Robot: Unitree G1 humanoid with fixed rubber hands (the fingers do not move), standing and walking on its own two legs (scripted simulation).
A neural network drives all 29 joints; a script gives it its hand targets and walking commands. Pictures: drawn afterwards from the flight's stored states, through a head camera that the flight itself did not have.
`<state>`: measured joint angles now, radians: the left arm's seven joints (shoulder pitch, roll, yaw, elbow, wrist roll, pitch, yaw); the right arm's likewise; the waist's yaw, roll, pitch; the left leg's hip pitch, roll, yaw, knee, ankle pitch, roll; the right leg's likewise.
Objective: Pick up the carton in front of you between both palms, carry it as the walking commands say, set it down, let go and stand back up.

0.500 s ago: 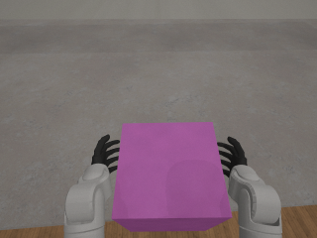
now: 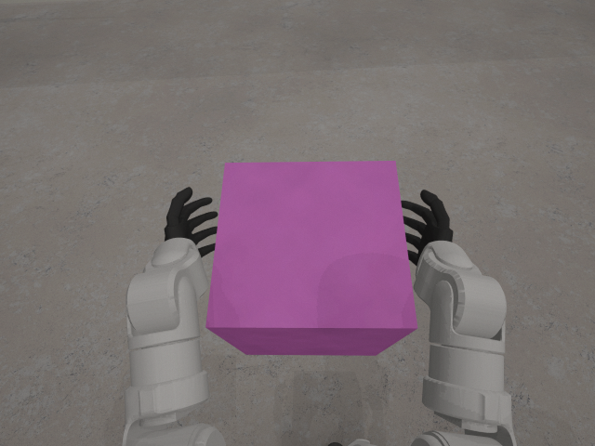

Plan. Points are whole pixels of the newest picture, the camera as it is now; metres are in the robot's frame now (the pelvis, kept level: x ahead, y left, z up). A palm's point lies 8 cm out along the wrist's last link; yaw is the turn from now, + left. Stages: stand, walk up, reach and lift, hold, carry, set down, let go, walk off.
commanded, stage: carry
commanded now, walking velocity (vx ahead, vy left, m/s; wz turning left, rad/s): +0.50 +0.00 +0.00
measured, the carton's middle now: (310, 271) +0.35 +0.00 +0.03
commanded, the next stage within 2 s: none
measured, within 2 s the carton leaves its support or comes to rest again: neither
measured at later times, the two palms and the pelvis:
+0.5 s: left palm (211, 109) +0.71 +0.18 +0.07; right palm (368, 108) +0.72 -0.13 +0.06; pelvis +0.37 +0.02 -0.05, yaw +2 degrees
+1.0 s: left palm (252, 48) +1.00 +0.13 +0.05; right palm (371, 44) +1.03 -0.18 +0.05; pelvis +0.69 -0.04 -0.03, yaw +2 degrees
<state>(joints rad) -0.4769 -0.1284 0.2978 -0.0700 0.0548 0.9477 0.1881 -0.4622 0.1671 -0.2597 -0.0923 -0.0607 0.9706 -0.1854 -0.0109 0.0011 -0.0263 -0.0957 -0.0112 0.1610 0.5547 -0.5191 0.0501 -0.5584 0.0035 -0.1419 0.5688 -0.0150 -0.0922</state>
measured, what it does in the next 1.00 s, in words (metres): goes down: left foot 0.05 m lower, then right foot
